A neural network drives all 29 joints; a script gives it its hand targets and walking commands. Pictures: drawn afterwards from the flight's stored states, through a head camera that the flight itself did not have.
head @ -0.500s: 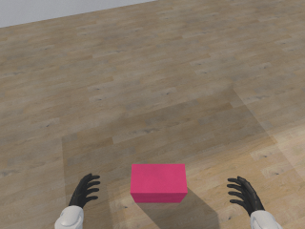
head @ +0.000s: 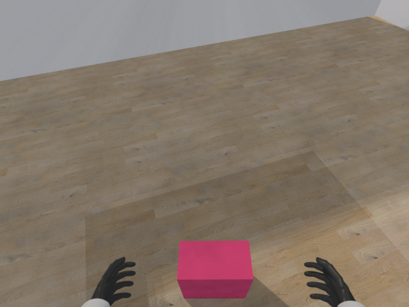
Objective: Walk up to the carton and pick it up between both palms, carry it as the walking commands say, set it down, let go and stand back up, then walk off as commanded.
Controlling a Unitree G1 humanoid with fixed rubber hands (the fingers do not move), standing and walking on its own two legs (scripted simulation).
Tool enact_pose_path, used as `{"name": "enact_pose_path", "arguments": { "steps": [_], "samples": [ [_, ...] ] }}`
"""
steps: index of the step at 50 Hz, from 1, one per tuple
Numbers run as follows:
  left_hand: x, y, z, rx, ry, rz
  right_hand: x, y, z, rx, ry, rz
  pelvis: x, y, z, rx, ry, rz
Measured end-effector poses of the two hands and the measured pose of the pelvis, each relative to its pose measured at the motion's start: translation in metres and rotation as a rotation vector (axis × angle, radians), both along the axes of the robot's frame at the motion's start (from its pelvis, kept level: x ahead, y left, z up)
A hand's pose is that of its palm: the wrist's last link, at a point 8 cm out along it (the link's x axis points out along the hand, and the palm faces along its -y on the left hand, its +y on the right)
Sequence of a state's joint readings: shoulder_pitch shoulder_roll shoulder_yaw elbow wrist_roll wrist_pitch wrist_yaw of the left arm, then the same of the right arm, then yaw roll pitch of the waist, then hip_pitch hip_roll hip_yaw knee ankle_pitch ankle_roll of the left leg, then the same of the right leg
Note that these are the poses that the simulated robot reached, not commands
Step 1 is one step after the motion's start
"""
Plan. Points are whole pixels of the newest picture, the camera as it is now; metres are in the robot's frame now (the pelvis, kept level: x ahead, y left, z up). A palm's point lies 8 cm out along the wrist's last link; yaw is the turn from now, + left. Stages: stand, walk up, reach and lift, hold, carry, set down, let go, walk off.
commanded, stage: let go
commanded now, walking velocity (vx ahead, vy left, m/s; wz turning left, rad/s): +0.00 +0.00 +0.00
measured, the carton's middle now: (214, 271) +0.38 +0.00 -0.63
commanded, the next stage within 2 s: stand in 0.10 s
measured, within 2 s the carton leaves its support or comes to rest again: neither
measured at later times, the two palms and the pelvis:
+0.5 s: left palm out of the picture +0.14 +0.30 -0.08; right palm out of the picture +0.15 -0.29 -0.08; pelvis +0.01 +0.01 +0.00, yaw +0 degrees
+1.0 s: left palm out of the picture +0.11 +0.31 -0.09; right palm out of the picture +0.11 -0.29 -0.09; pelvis +0.00 +0.01 +0.00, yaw +0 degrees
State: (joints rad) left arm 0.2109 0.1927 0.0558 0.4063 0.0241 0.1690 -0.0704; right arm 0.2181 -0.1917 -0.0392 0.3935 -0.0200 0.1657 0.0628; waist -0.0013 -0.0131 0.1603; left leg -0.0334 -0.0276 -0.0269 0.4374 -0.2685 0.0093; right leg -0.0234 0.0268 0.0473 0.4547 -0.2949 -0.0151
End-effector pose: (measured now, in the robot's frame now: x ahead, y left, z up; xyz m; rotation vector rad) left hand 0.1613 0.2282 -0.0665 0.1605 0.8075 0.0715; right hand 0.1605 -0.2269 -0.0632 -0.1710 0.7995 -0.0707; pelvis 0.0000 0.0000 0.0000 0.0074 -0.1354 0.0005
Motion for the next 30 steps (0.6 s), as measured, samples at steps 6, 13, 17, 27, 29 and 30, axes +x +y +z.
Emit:
{"name": "enact_pose_path", "arguments": {
  "steps": [6, 13, 17, 27, 29, 30],
  "samples": [
    [-0.006, 0.005, -0.003, 0.022, 0.015, 0.046, -0.006, -0.003, -0.006, -0.033, 0.031, -0.002, 0.000, 0.000, -0.001, -0.003, 0.029, -0.002],
    [-0.021, 0.044, -0.014, 0.157, 0.069, 0.045, -0.012, -0.039, -0.013, -0.161, 0.061, -0.022, 0.004, 0.001, -0.002, -0.012, 0.106, -0.003],
    [-0.025, 0.060, -0.015, 0.192, 0.092, 0.046, -0.012, -0.052, -0.012, -0.197, 0.074, -0.029, 0.007, 0.003, -0.001, -0.013, 0.119, -0.004],
    [-0.025, 0.070, -0.019, 0.211, 0.127, 0.038, -0.011, -0.058, -0.013, -0.222, 0.099, -0.034, 0.013, 0.006, 0.000, -0.012, 0.122, -0.004],
    [-0.026, 0.070, -0.021, 0.210, 0.134, 0.038, -0.013, -0.058, -0.015, -0.221, 0.109, -0.035, 0.014, 0.007, 0.001, -0.011, 0.121, -0.004],
    [-0.026, 0.070, -0.021, 0.210, 0.138, 0.038, -0.014, -0.058, -0.015, -0.221, 0.114, -0.036, 0.014, 0.007, 0.001, -0.011, 0.120, -0.004]
  ]
}}
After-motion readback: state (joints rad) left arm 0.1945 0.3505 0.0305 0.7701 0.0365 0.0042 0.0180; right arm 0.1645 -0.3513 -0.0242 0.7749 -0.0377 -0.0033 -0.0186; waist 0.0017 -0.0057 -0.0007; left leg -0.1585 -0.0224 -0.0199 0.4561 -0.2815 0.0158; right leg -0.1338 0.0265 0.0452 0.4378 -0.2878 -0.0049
